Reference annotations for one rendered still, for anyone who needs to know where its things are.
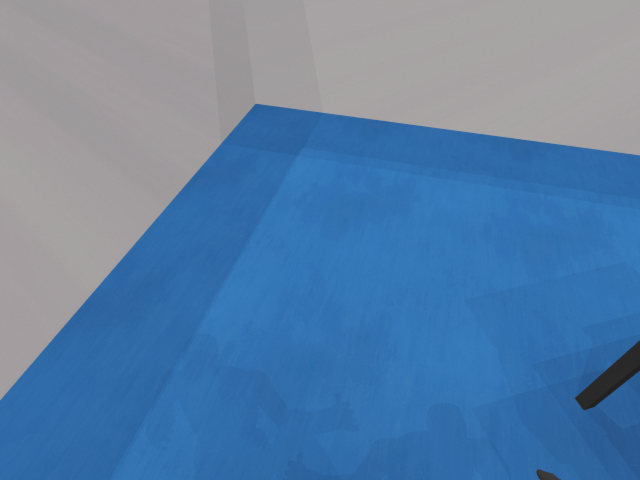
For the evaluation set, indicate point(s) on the table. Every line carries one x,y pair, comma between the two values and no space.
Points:
616,375

